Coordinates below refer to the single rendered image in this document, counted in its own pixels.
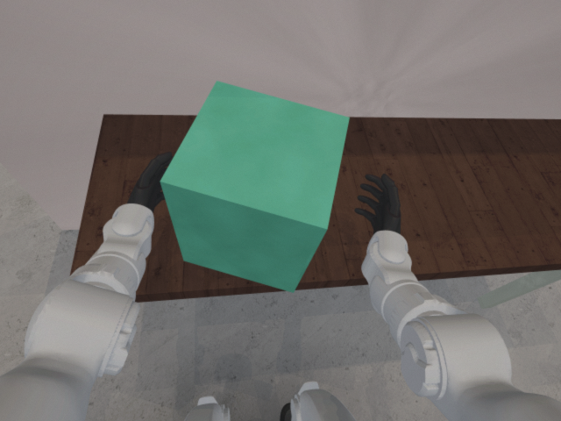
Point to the carton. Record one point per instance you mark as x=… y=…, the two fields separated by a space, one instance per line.
x=251 y=187

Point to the robot right upper arm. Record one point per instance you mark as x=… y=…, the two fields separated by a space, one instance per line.
x=459 y=362

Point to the right robot hand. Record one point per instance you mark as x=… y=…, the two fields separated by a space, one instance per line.
x=388 y=214

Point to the left robot thigh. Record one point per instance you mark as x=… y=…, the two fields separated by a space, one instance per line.
x=209 y=412

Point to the robot left forearm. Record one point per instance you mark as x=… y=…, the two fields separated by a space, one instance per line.
x=118 y=265

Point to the table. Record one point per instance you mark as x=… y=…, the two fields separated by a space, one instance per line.
x=479 y=196

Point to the robot left upper arm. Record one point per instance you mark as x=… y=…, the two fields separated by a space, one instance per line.
x=86 y=332

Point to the robot right forearm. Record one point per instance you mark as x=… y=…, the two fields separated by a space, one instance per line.
x=394 y=290

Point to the left robot shin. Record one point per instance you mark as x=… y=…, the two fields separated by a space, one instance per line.
x=207 y=399

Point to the left robot hand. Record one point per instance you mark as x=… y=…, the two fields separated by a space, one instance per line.
x=147 y=190

